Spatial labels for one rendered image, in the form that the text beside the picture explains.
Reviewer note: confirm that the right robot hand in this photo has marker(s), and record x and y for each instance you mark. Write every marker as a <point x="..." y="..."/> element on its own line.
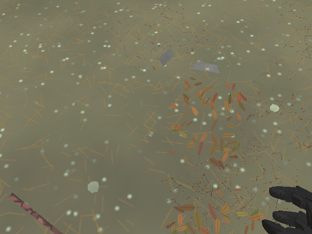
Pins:
<point x="301" y="221"/>

